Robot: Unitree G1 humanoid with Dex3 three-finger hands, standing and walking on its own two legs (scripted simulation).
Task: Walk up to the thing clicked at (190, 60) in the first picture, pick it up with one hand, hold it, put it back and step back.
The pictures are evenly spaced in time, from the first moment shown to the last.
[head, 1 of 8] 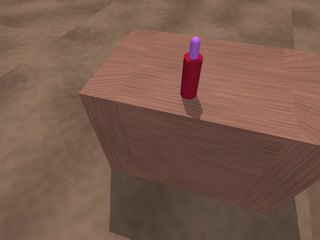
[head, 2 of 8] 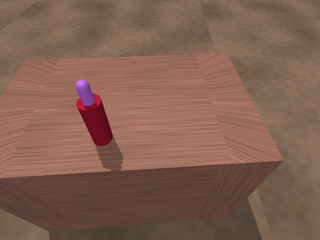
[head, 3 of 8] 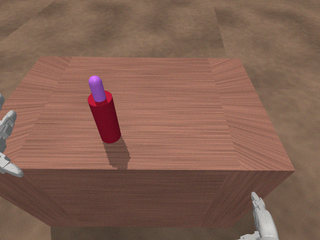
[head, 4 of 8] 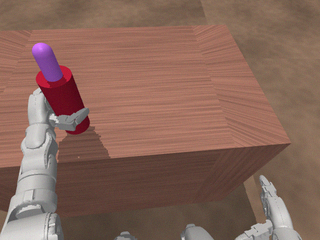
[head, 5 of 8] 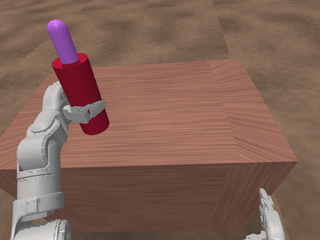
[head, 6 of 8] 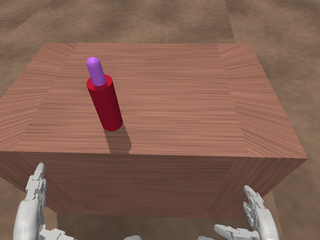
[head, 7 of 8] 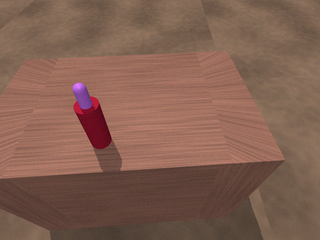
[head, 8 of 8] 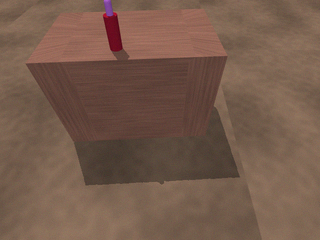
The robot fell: no
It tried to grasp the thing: yes
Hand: left
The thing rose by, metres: 0.23
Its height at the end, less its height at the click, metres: +0.00
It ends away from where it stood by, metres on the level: 0.01
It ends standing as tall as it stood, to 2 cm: yes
